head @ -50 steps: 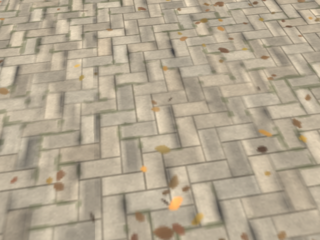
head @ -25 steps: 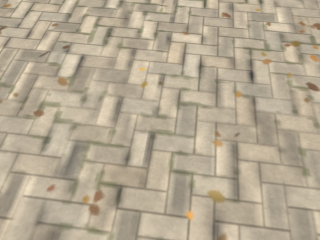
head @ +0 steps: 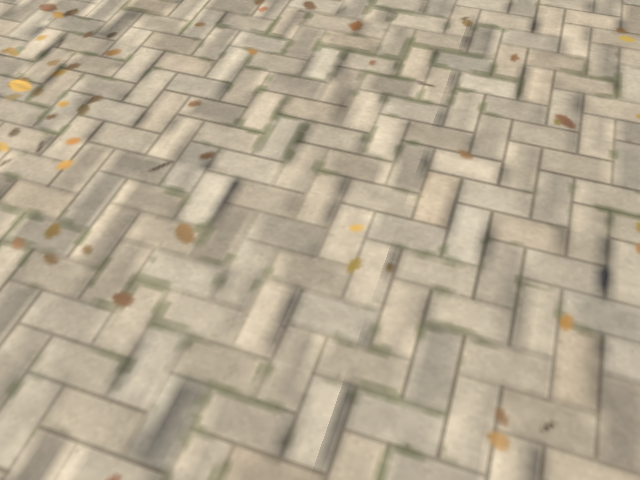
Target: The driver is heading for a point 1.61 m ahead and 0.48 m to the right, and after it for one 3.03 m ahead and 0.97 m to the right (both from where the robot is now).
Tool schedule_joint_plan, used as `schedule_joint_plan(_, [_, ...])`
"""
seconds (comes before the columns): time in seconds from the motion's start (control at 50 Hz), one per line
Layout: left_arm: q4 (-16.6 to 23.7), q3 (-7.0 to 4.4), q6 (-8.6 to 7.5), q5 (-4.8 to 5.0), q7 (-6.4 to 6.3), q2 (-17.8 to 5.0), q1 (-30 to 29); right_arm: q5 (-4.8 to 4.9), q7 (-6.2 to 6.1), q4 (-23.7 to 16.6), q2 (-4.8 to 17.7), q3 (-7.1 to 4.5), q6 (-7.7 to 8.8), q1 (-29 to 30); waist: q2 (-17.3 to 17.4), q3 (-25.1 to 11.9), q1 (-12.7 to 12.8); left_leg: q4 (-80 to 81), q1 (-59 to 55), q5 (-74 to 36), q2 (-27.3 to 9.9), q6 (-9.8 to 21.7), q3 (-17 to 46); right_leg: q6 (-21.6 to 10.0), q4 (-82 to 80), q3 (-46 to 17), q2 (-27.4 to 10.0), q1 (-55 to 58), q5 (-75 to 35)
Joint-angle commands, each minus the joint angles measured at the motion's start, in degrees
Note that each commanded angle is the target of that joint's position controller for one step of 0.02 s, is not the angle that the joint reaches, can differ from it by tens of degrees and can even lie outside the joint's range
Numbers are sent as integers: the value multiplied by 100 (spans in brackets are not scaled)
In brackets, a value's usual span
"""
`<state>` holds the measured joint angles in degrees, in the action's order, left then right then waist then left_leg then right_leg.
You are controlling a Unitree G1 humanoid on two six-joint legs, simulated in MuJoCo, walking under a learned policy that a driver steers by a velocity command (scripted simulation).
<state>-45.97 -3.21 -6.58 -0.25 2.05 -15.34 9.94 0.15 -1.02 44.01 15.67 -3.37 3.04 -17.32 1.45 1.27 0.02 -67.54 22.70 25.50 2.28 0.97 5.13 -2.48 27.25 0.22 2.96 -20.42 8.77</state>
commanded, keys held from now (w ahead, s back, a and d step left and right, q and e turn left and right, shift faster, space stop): e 0.82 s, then no key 0.18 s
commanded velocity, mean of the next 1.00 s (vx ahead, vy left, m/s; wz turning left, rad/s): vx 0.08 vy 0.00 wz -0.43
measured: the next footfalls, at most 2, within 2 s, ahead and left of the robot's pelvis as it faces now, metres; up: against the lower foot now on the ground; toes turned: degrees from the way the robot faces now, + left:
left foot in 0.32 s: +0.22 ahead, +0.12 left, +0.00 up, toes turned -13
right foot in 0.72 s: +0.11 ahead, -0.13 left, +0.00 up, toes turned -26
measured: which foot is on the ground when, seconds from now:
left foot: up 0.00-0.30, down 0.32-0.72, up 0.74-1.00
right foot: down 0.00-0.32, up 0.34-0.70, down 0.72-1.00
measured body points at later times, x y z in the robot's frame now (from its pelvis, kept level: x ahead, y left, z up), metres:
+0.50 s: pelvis +0.12 +0.02 +0.01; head +0.16 +0.03 +0.45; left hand +0.30 +0.29 -0.11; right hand +0.22 -0.28 -0.08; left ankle +0.18 +0.12 -0.73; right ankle +0.06 -0.10 -0.65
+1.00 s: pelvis +0.11 -0.03 +0.01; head +0.12 -0.07 +0.46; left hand +0.38 +0.14 -0.07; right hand +0.08 -0.35 -0.11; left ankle +0.19 +0.11 -0.67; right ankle +0.08 -0.11 -0.73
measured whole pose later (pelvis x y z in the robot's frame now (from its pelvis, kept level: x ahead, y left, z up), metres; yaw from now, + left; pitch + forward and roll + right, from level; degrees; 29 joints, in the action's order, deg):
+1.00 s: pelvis +0.11 -0.03 +0.01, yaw -30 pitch +2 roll +2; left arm -37.4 -2.9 1.2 -0.3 -1.2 -16.2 9.7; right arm 0.0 -2.2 42.3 18.2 -5.2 -1.3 -8.7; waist 1.8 2.0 -0.1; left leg -55.7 29.4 19.9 -0.9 -4.6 1.6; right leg -3.1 25.7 -4.2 2.5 -16.2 11.4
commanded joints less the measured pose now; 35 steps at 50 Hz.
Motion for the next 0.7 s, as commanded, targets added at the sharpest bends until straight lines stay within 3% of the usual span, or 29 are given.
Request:
schedule_joint_plan(0.02, [207,-39,-1,-24,-9,-462,117,-119,-26,-571,497,-155,119,118,-542,-503,-76,434,1033,-229,-558,-179,19,-1105,-872,-1675,-1474,1362,-3857])
schedule_joint_plan(0.06, [113,-112,36,-1,-73,-716,189,-85,-53,-622,245,-74,86,163,-721,-660,-121,1317,766,-358,-457,-315,-162,-1161,-856,-1373,-1372,1262,-4569])
schedule_joint_plan(0.1, [102,-250,160,52,-158,-1116,229,-53,-93,-674,253,-53,29,357,-742,-834,-91,1939,455,-788,-293,-393,-250,-1162,-843,-1284,-1347,1122,-4490])
schedule_joint_plan(0.12, [110,-286,228,93,-193,-1192,246,-36,-107,-681,297,-61,-10,457,-741,-881,-64,2166,314,-1075,-223,-412,-251,-1112,-854,-1275,-1319,1040,-4219])
schedule_joint_plan(0.16, [105,-297,342,168,-245,-1162,310,-12,-121,-728,358,-79,-91,724,-761,-836,9,2538,160,-1447,-125,-436,-199,-987,-848,-1334,-1251,907,-3501])
schedule_joint_plan(0.22, [88,-301,478,204,-300,-1087,413,0,-112,-856,397,-96,-132,1127,-852,-657,113,3079,59,-1501,-24,-426,-91,-876,-715,-1649,-1200,866,-2408])
schedule_joint_plan(0.26, [159,-309,552,213,-342,-1060,310,17,-76,-882,491,-141,-72,1123,-913,-590,27,3688,-183,-1524,8,-348,-21,-770,-514,-1999,-1144,911,-1745])
schedule_joint_plan(0.28, [237,-302,586,226,-367,-1026,133,18,-56,-829,512,-167,-20,947,-909,-571,-137,4282,-543,-1929,-9,-267,-57,-640,-311,-2072,-1014,836,-1456])
schedule_joint_plan(0.3, [307,-262,602,209,-386,-876,125,-26,-62,-793,640,-212,31,781,-804,-637,-191,4742,-1102,-2564,-297,-113,26,-415,9,-2043,-784,606,-1007])
schedule_joint_plan(0.32, [415,-158,597,95,-382,-535,257,-144,-124,-819,1013,-294,33,518,-40,-1041,-135,4610,-2037,-3821,-1427,313,827,-118,1042,-1644,-422,-17,286])
schedule_joint_plan(0.34, [436,-94,556,46,-367,-280,914,-249,-147,-905,1218,-324,-67,590,1249,-1180,203,4470,-2675,-5405,-2595,1241,2052,200,2196,-824,358,-1197,3091])
schedule_joint_plan(0.36, [431,-186,547,62,-344,-759,1011,-210,-116,-844,1015,-307,-108,433,1331,-1341,80,4644,-2495,-5094,-2960,1738,2585,423,3374,-646,33,-1518,3244])
schedule_joint_plan(0.38, [368,-309,608,126,-349,-1098,862,-165,-106,-907,703,-220,-103,631,782,-1074,59,4647,-2272,-4570,-2548,1587,1998,543,3946,-683,-163,-1637,2807])
schedule_joint_plan(0.4, [313,-356,717,145,-381,-1122,781,-134,-92,-922,575,-178,-115,922,520,-855,130,4668,-1978,-4095,-2136,1303,1373,650,4110,-639,-269,-1667,2409])
schedule_joint_plan(0.42, [316,-373,826,135,-417,-1089,731,-107,-86,-949,548,-159,-132,1126,499,-714,164,4743,-1692,-3762,-1942,1163,1023,737,4180,-610,-348,-1627,2109])
schedule_joint_plan(0.46, [460,-313,930,143,-396,-823,614,-152,-94,-885,662,-183,-163,1217,602,-503,179,4937,-1167,-3734,-1681,1157,432,842,4067,-364,-351,-1338,1656])
schedule_joint_plan(0.54, [829,-210,930,127,-305,-587,187,-134,-167,-785,791,-248,-226,1095,754,-656,7,5003,-1382,-3540,-1772,1271,4,845,2931,-165,-519,-1058,1283])
schedule_joint_plan(0.62, [1044,-208,940,121,-174,-673,18,-60,-122,-716,1044,-340,-269,1067,835,-765,-78,4927,-1369,-3376,-1970,1238,-207,640,1946,118,-531,-380,1171])
schedule_joint_plan(0.66, [1111,-247,969,123,-117,-741,37,15,-89,-665,1111,-365,-271,1042,854,-716,-48,4765,-1426,-3161,-2058,1118,-235,466,1392,223,-490,-136,1078])
schedule_joint_plan(0.7, [1028,-294,979,108,-80,-737,345,126,-84,-597,1086,-367,-282,1085,748,-698,160,4287,-1203,-2710,-1918,759,-492,180,290,411,-296,561,368])
Velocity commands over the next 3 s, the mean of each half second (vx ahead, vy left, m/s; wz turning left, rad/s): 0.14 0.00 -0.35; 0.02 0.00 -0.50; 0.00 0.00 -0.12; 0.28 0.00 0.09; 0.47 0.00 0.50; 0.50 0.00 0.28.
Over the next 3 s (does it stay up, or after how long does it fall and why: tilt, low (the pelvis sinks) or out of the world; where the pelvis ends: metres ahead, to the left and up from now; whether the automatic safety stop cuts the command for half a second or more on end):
stays up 0.76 -0.25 0.01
